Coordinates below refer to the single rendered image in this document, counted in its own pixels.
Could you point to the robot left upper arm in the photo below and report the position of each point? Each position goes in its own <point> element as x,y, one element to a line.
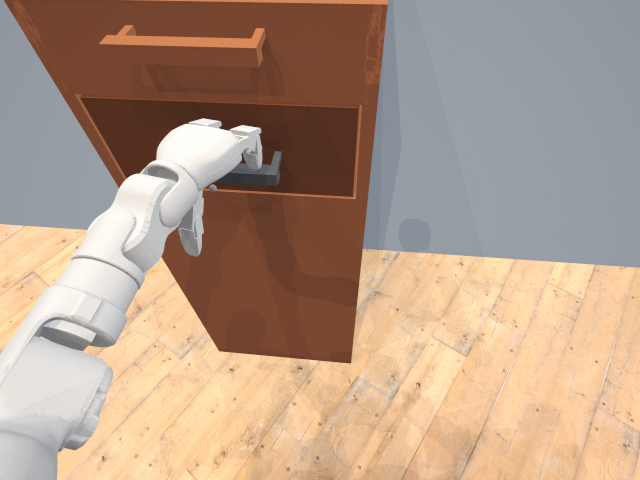
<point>51,399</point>

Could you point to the robot left hand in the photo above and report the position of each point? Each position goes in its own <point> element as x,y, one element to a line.
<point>207,153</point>

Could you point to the handle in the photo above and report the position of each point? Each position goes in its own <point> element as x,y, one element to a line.
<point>194,51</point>
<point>266,175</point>

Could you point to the cabinet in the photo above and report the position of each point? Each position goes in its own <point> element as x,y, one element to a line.
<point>278,273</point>

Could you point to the left robot forearm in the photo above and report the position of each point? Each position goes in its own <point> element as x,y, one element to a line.
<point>88,303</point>

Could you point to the drawer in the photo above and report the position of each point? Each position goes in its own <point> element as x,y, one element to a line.
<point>318,141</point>

